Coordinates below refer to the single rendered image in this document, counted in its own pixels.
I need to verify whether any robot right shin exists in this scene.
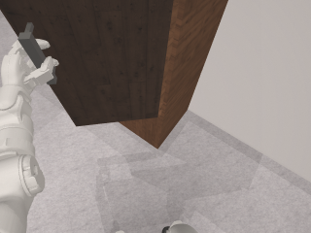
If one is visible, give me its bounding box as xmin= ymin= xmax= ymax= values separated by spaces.
xmin=170 ymin=220 xmax=182 ymax=228

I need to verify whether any left robot forearm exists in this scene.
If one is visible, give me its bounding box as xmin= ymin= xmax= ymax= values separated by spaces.
xmin=0 ymin=84 xmax=36 ymax=160

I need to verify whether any right robot thigh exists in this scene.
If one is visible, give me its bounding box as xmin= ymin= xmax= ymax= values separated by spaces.
xmin=166 ymin=223 xmax=198 ymax=233

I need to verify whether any robot left upper arm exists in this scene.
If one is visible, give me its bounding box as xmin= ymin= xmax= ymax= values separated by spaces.
xmin=0 ymin=154 xmax=46 ymax=233

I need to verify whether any handle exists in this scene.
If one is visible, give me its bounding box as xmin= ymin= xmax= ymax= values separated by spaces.
xmin=17 ymin=22 xmax=57 ymax=84

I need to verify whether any left robot hand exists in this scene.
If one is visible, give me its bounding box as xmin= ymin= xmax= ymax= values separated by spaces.
xmin=1 ymin=39 xmax=59 ymax=95

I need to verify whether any cupboard door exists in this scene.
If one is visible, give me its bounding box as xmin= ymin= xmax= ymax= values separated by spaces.
xmin=0 ymin=0 xmax=174 ymax=127

